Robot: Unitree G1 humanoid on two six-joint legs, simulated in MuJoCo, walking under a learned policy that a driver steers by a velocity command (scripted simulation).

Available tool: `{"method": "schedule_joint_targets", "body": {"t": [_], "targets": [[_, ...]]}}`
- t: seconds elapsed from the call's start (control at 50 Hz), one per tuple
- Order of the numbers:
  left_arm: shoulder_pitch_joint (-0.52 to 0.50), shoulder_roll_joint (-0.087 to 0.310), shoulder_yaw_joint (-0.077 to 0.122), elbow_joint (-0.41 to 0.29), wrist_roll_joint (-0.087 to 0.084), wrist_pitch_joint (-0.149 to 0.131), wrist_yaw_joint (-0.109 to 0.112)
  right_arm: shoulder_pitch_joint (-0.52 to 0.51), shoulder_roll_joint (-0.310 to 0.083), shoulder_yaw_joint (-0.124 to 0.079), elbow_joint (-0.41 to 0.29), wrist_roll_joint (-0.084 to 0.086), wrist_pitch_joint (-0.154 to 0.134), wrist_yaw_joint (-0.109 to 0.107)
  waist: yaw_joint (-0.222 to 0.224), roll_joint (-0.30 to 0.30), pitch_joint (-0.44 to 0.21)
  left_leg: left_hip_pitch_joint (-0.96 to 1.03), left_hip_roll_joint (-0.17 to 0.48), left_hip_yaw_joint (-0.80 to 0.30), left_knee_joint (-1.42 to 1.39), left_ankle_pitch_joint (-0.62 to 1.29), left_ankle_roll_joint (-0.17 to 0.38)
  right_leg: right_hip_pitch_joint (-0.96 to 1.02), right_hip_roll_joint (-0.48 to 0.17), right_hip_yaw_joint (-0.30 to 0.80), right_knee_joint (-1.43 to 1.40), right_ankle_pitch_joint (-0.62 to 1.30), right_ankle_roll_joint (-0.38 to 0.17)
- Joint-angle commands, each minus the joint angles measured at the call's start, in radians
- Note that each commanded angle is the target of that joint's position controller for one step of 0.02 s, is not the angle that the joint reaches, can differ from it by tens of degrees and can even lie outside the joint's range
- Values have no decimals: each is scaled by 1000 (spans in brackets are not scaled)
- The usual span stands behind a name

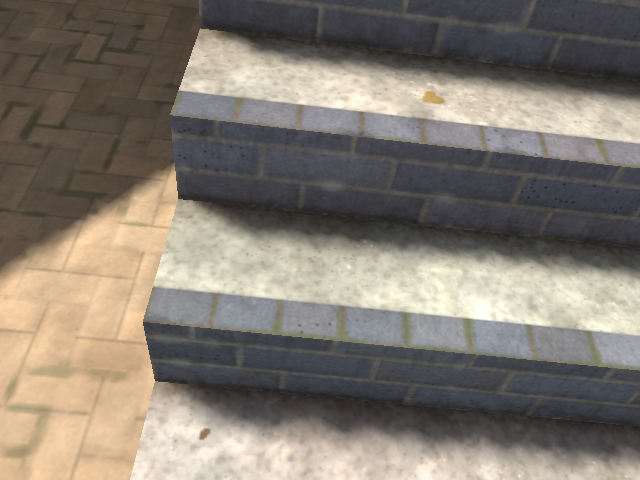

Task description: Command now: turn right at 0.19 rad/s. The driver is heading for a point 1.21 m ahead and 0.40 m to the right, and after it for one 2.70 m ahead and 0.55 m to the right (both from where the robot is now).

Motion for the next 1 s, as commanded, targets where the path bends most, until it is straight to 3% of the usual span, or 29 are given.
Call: {"method": "schedule_joint_targets", "body": {"t": [0.02,0.06,0.1,0.2,0.22,0.24,0.26,0.28,0.32,0.4,0.46,0.48,0.52,0.58,0.64,0.66,0.68,0.72,0.74,0.76,0.78,0.8,0.82,0.84,0.86,0.88,0.92,0.96,1.0], "targets": [[-13,58,12,-93,-16,4,27,-107,-84,8,-136,-14,4,-41,3,117,-54,188,255,-317,-452,114,10,-150,-3,84,44,38,68],[51,49,21,-78,-10,26,34,-105,-85,20,-163,-21,9,-50,-4,82,-91,243,288,-276,-448,239,34,-156,13,64,247,67,109],[121,63,34,-79,-3,46,37,-106,-94,22,-159,-9,-3,-47,15,91,-64,250,278,-185,-461,249,26,-176,5,52,328,70,112],[40,70,40,-148,4,40,20,-78,-103,14,-172,-12,2,-78,0,107,-16,364,304,-133,-525,124,57,-248,-52,28,87,100,165],[-24,163,47,-13,-2,13,-73,-60,-95,75,-130,-98,-31,38,-114,268,-94,268,327,-166,-631,83,191,-237,5,88,467,284,125],[63,245,100,1,-23,-24,-92,-101,-117,64,-126,-78,-67,79,-59,121,-10,318,413,-188,-626,8,190,-308,3,232,355,314,131],[62,254,116,30,-22,-47,-90,-93,-117,66,-121,-53,-84,94,-56,58,-21,337,412,-178,-621,8,143,-308,6,263,288,336,112],[57,248,127,45,-4,-68,-86,-81,-115,62,-104,-35,-98,103,-49,64,-46,414,388,-118,-617,27,91,-306,5,265,201,321,85],[64,240,138,87,25,-88,-79,-102,-113,51,-92,-24,-106,103,-30,108,-80,469,360,-41,-621,45,44,-254,-9,254,99,295,57],[4,165,104,91,44,-96,-87,0,-126,4,-8,-39,-122,98,-42,107,-77,580,381,45,-664,155,93,-235,-95,184,-269,188,36],[-71,124,59,50,45,-80,-100,114,-141,-15,84,-80,-113,103,-49,112,-97,699,453,51,-681,297,161,-256,-170,137,-460,121,35],[-92,121,51,36,43,-70,-102,142,-124,-9,113,-83,-112,105,-37,122,-111,704,468,61,-675,358,185,-242,-180,123,-480,106,31],[-72,117,37,18,61,-45,-133,28,-127,-7,104,-74,-130,97,48,145,-145,589,440,173,-675,515,211,-68,-212,-7,-462,72,12],[-67,113,21,-17,52,-40,-174,-1,-195,-30,131,-86,-160,62,88,122,-131,555,454,267,-643,780,183,106,-232,-79,-545,-35,3],[-55,119,17,-25,42,-36,-188,-10,-275,-67,144,-82,-162,42,88,150,-116,612,453,324,-599,826,171,234,-210,-116,-759,-171,6],[-184,88,32,-59,-90,1,-129,52,-221,-77,147,173,-13,68,-8,220,22,727,314,352,-497,864,57,57,-162,-281,-884,-142,-33],[-210,96,30,-82,-83,10,-120,114,-213,-73,149,167,53,68,-44,252,12,771,333,361,-462,916,40,64,-146,-322,-981,-201,-50],[-185,133,47,-113,-38,6,-117,179,-221,-78,153,136,101,58,-43,263,-38,740,367,365,-375,1084,17,263,-109,-344,-1185,-221,-88],[109,29,3,-11,55,1,-124,191,-283,-77,200,-232,9,95,89,84,-197,534,513,240,-416,882,70,655,-163,-51,-1321,321,-115],[150,185,86,-21,-9,-22,-81,72,-225,-78,163,130,40,68,135,199,-113,601,303,397,-212,970,-13,677,-103,-244,-1501,86,-141],[175,256,98,31,3,-19,-75,46,-114,-40,132,150,21,41,124,11,-141,173,246,351,89,105,-50,1020,-263,-20,-1468,622,-155],[126,236,71,-16,59,12,-37,67,-57,-20,105,83,4,-6,88,-34,-416,38,197,209,419,-236,-106,1192,-520,224,-1241,1136,-296],[62,141,47,-42,93,21,-7,90,-139,-44,147,69,-10,-12,128,36,-560,44,183,97,595,-158,-162,1149,-569,164,-1316,909,-386],[-21,134,33,-55,108,24,5,40,-121,-53,126,73,2,-8,97,-7,-448,41,169,44,647,-117,-184,952,-529,114,-1428,523,-352],[-108,91,5,-29,78,4,-6,-14,-51,-36,99,74,19,-4,43,-74,-180,3,166,-5,623,-113,-179,718,-467,41,-1510,302,-275],[-141,62,-7,3,55,-28,-29,-13,-24,-30,90,68,34,-14,13,-87,-26,16,162,-31,609,-138,-168,560,-454,2,-1555,276,-226],[-135,64,-2,27,41,-53,-55,118,-81,-61,110,70,64,-26,-17,-64,-27,102,129,-11,598,-104,-136,528,-433,-124,-1534,401,-200],[-179,83,3,-23,41,-47,-46,86,-127,-89,62,70,74,-26,-10,-47,-98,83,110,0,617,-37,-127,593,-457,-158,-1493,466,-229],[-165,116,19,-53,29,-30,-27,30,-123,-98,11,71,79,-17,10,-57,-140,22,107,11,531,-21,-121,687,-463,-177,-1449,473,-238]]}}
Velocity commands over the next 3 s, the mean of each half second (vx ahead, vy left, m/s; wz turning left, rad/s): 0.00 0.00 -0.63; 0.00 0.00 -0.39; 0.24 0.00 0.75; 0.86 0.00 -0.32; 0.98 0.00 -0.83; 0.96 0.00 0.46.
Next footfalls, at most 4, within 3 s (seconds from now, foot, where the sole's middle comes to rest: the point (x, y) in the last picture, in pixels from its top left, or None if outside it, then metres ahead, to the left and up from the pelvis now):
0.78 right None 0.14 -0.18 -0.72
1.24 left None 0.16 0.13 -0.72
1.68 right None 0.41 -0.10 -0.53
2.10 left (314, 260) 0.73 -0.03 -0.34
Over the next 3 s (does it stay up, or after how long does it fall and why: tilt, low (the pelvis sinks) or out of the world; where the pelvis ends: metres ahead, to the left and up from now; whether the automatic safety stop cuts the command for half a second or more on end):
stays up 1.00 -0.49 0.64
